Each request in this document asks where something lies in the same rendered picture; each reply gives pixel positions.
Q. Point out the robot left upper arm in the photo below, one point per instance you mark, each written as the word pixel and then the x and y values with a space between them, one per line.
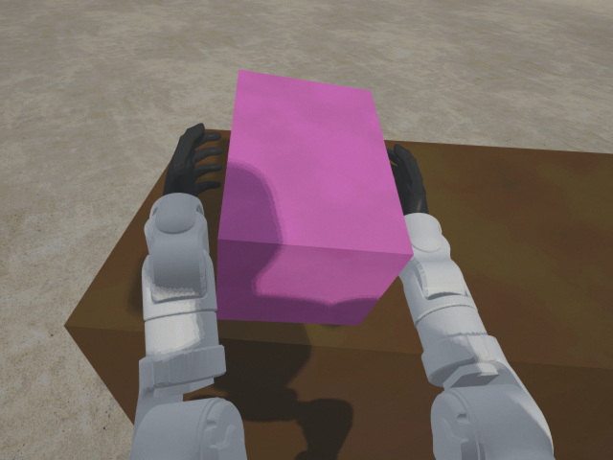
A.
pixel 207 429

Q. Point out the left robot hand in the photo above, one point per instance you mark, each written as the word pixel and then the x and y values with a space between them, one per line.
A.
pixel 182 173

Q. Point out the pedestal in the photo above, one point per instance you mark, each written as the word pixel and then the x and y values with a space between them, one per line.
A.
pixel 531 231

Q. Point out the robot right forearm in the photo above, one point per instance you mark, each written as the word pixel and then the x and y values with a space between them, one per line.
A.
pixel 458 352

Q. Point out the carton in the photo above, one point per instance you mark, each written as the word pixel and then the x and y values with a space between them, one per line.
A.
pixel 311 227

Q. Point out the robot right upper arm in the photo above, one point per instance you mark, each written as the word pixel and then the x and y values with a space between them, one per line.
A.
pixel 488 422

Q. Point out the robot left forearm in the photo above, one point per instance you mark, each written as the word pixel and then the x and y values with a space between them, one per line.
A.
pixel 182 349

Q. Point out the right robot hand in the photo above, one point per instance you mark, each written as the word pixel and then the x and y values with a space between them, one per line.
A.
pixel 409 182

